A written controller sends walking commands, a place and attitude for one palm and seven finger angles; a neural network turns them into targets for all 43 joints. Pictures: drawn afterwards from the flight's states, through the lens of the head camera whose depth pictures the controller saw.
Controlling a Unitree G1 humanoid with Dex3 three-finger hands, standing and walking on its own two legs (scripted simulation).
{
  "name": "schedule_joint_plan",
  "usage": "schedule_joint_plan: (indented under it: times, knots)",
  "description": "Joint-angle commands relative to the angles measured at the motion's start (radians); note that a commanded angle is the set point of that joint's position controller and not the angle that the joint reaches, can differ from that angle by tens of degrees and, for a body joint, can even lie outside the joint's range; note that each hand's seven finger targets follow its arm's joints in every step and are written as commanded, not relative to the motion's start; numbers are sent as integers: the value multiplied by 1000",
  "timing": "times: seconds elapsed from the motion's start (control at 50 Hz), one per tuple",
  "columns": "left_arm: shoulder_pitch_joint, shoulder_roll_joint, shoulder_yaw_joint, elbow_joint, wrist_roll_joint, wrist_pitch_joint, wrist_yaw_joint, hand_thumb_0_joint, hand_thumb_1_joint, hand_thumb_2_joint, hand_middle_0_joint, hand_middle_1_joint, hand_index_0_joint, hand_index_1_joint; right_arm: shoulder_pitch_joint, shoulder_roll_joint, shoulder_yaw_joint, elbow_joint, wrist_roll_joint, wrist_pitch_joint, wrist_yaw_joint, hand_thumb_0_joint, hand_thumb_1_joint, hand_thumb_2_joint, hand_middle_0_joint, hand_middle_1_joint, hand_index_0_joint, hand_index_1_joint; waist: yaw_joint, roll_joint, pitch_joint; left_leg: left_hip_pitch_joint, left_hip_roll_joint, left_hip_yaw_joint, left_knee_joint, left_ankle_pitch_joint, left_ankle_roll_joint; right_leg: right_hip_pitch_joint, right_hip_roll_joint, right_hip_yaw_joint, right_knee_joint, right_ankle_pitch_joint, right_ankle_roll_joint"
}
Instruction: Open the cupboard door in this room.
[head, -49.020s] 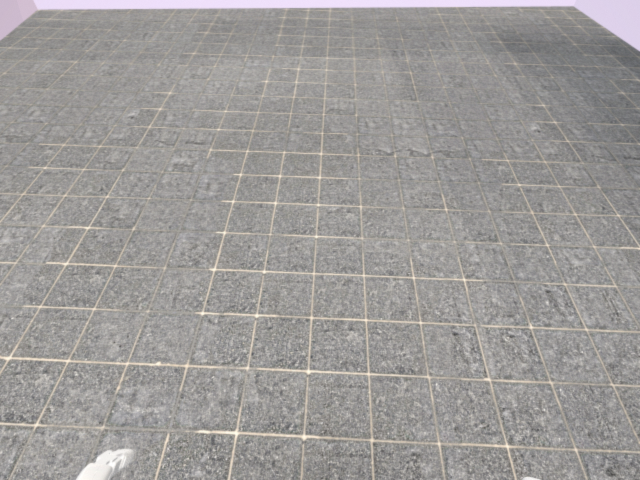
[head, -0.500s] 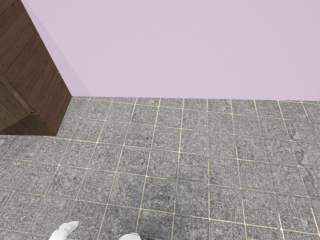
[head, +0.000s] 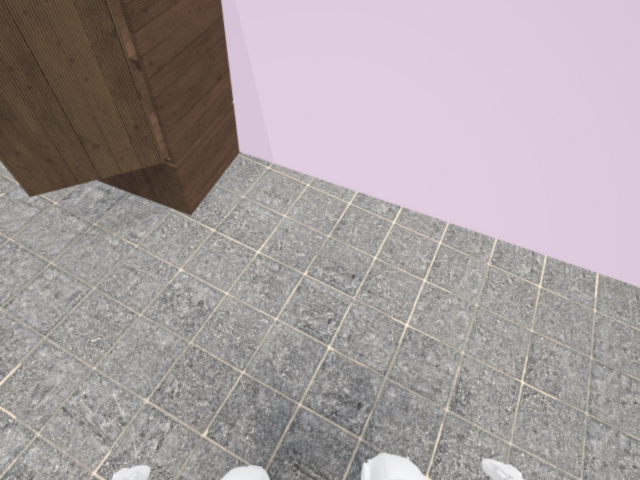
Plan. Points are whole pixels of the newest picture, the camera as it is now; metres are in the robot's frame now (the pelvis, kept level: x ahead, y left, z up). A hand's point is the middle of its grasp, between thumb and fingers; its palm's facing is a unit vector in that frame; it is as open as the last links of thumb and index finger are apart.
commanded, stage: turn to face it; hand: left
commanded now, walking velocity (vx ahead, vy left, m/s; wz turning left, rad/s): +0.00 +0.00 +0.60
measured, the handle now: out of the picture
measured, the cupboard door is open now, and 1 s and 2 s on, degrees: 48 48 48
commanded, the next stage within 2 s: take the last steps up to it in 0.76 s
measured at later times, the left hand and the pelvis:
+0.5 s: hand out of the picture +0.02 +0.16 -0.16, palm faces +0.31 -0.93 -0.21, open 7.4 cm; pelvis +0.02 -0.04 +0.00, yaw +19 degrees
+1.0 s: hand out of the picture +0.02 +0.16 -0.16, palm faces +0.47 -0.84 -0.25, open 7.4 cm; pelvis +0.04 -0.06 +0.00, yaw +28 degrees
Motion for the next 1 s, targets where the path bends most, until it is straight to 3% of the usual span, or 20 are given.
schedule_joint_plan:
  times: [0.0, 0.1, 0.16, 0.2, 0.24, 0.3, 0.42, 0.48, 0.5, 0.52, 0.54, 0.56, 0.66, 0.8, 0.88, 0.9, 0.92, 0.94, 0.96, 0.98]
  knots:
    - [-11, 59, 21, -101, 1, -34, -3, 0, 900, 900, -200, -300, -200, -300, 27, -225, -64, -54, -1, -15, -13, 0, -900, -900, 200, 300, 200, 300, -17, 205, -161, 105, 217, -261, -243, 157, 125, 8, 13, 31, -119, 44, 2]
    - [1, 55, 18, -111, -2, -43, 1, 0, 900, 900, -200, -300, -200, -300, 22, -233, -78, -55, -3, -3, -7, 0, -900, -900, 200, 300, 200, 300, -14, 236, -165, 60, 192, -329, -214, 144, 120, 141, 71, 4, -354, 60, -8]
    - [101, 104, 33, -90, -1, -60, 9, 0, 900, 900, -200, -300, -200, -300, -23, -198, -78, -76, 12, 3, -3, 0, -900, -900, 200, 300, 200, 300, 45, 143, -178, -114, 105, -299, -93, 56, 49, 406, 43, 33, -672, 211, -23]
    - [116, 229, 54, -101, 18, -69, 23, 0, 900, 900, -200, -300, -200, -300, -47, -121, -67, -112, 17, 1, 6, 0, -900, -900, 200, 300, 200, 300, 75, -282, -148, -329, -72, -35, 383, -350, -65, 418, -403, 459, -892, 148, -203]
    - [9, 148, 29, -128, 10, -72, 26, 0, 900, 900, -200, -300, -200, -300, -2, -144, -74, -82, 6, 12, 18, 0, -900, -900, 200, 300, 200, 300, -1, -146, -104, -280, 3, -75, 613, -247, -56, 274, -318, 283, -846, 224, -224]
    - [-22, 106, 15, -130, 4, -74, 24, 0, 900, 900, -200, -300, -200, -300, 3, -116, -62, -54, 10, 26, 28, 0, -900, -900, 200, 300, 200, 300, -18, -204, -95, -251, 32, -1, 591, -190, -87, 310, -230, 70, -761, 544, -189]
    - [126, 161, 35, -69, 14, -78, 22, 0, 900, 900, -200, -300, -200, -300, -81, -57, -32, -67, 19, 9, 31, 0, -900, -900, 200, 300, 200, 300, 53, -148, -138, -125, -3, 107, 195, -205, -79, 451, -255, 9, -644, 824, -181]
    - [109, 164, 38, -59, 5, -76, 16, 0, 900, 900, -200, -300, -200, -300, 2, -81, -31, -42, 17, -5, 24, 0, -900, -900, 200, 300, 200, 300, 6, -151, -177, 52, -19, 113, -41, -45, -56, 400, -228, -44, -530, 807, -123]
    - [84, 152, 37, -67, -4, -74, 13, 0, 900, 900, -200, -300, -200, -300, 68, -123, -41, -23, 13, -13, 20, 0, -900, -900, 200, 300, 200, 300, -37, -67, -211, 209, 22, 71, -143, 126, -36, 297, -213, -80, -417, 711, -80]
    - [92, 88, 25, -92, -11, -68, 7, 0, 900, 900, -200, -300, -200, -300, 129, -226, -66, -14, 3, -24, 13, 0, -900, -900, 200, 300, 200, 300, -64, 219, -268, 392, 261, -233, -162, 434, 68, 52, -92, -136, -215, 278, -8]
    - [30, 42, 0, -121, -11, -60, 11, 0, 900, 900, -200, -300, -200, -300, 193, -292, -80, 1, 7, -17, -1, 0, -900, -900, 200, 300, 200, 300, -95, 354, -270, 397, 422, -404, -175, 803, 206, -73, -21, -58, -55, -197, 12]
    - [-3, 66, 2, -125, -4, -47, 17, 0, 900, 900, -200, -300, -200, -300, 203, -275, -70, 11, 5, -11, -7, 0, -900, -900, 200, 300, 200, 300, -94, 233, -240, 340, 425, -335, -154, 736, 228, -59, -42, 24, 9, -177, -7]
    - [37, 45, 9, -43, 1, -33, 1, 0, 900, 900, -200, -300, -200, -300, 43, -187, -38, -21, 2, -25, -30, 0, -900, -900, 200, 300, 200, 300, -12, 201, -162, 189, 261, -202, -215, 442, 150, -28, -10, 30, 2, 25, -7]
    - [12, 23, 0, -40, -1, -38, -1, 0, 900, 900, -200, -300, -200, -300, 65, -178, -40, 5, -1, -19, -23, 0, -900, -900, 200, 300, 200, 300, -20, 223, -151, 149, 231, -205, -232, 333, 137, 95, 42, -11, -268, 35, -12]
    - [137, 31, 7, 3, -4, -61, 0, 0, 900, 900, -200, -300, -200, -300, 22, -162, -40, 6, 8, -13, -18, 0, -900, -900, 200, 300, 200, 300, 46, 178, -179, 8, 160, -186, -142, 72, 82, 375, 60, -29, -616, 205, -21]
    - [179, 87, 21, 14, 7, -74, 3, 0, 900, 900, -200, -300, -200, -300, 22, -119, -38, 1, 16, -13, -12, 0, -900, -900, 200, 300, 200, 300, 69, 38, -175, -128, 67, -114, -14, -127, 27, 496, -39, 80, -752, 118, -46]
    - [212, 190, 45, 14, 20, -82, 7, 0, 900, 900, -200, -300, -200, -300, 12, -52, -25, -28, 20, -16, -3, 0, -900, -900, 200, 300, 200, 300, 90, -261, -132, -331, -58, 17, 241, -335, -39, 547, -310, 432, -897, -50, -144]
    - [215, 206, 42, 1, 12, -82, 10, 0, 900, 900, -200, -300, -200, -300, -40, -120, -39, -45, 6, -10, 5, 0, -900, -900, 200, 300, 200, 300, 108, -232, -57, -359, -13, -42, 455, -357, -37, 388, -418, 534, -970, -127, -222]
    - [165, 182, 39, -15, 7, -79, 10, 0, 900, 900, -200, -300, -200, -300, -49, -121, -43, -56, 1, -6, 17, 0, -900, -900, 200, 300, 200, 300, 75, -110, -13, -368, 19, -66, 522, -271, -32, 328, -406, 458, -987, -185, -237]
    - [128, 136, 32, -13, 8, -94, 11, 0, 900, 900, -200, -300, -200, -300, -37, -115, -49, -22, -3, -1, 20, 0, -900, -900, 200, 300, 200, 300, 48, -152, 1, -366, 40, -74, 575, -174, -38, 312, -328, 418, -973, -148, -200]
